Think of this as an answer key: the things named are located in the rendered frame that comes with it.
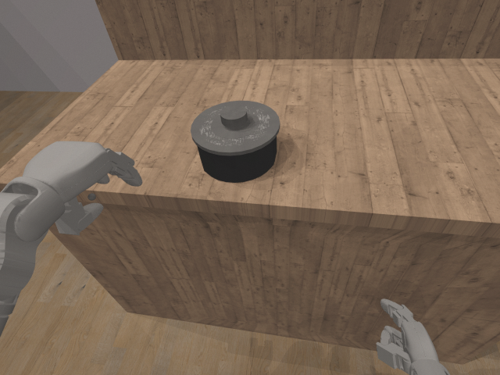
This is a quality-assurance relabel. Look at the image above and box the lid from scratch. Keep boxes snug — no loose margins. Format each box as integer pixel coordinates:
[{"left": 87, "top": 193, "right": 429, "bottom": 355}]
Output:
[{"left": 191, "top": 101, "right": 280, "bottom": 156}]

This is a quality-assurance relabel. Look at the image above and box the right robot hand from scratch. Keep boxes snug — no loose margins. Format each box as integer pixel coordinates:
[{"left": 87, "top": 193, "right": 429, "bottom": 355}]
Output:
[{"left": 377, "top": 298, "right": 439, "bottom": 374}]

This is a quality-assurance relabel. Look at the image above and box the left robot forearm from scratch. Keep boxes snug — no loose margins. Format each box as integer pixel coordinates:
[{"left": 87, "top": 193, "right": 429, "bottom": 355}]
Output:
[{"left": 0, "top": 177, "right": 65, "bottom": 337}]

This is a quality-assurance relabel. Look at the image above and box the knob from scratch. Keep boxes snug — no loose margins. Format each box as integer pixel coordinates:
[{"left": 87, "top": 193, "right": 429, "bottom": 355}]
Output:
[{"left": 220, "top": 105, "right": 248, "bottom": 127}]

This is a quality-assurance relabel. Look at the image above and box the right robot forearm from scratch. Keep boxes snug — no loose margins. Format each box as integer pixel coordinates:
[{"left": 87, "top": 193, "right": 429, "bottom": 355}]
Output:
[{"left": 409, "top": 359, "right": 450, "bottom": 375}]

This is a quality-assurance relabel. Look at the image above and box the table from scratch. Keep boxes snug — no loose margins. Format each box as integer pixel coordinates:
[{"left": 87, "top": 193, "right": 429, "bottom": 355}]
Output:
[{"left": 0, "top": 0, "right": 500, "bottom": 364}]

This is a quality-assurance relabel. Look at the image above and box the pot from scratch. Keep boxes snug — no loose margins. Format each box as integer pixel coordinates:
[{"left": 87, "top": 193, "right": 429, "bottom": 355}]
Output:
[{"left": 198, "top": 137, "right": 277, "bottom": 183}]

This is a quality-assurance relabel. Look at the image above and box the left robot hand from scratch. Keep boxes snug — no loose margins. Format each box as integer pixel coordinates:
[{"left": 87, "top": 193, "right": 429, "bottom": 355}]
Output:
[{"left": 22, "top": 141, "right": 142, "bottom": 235}]

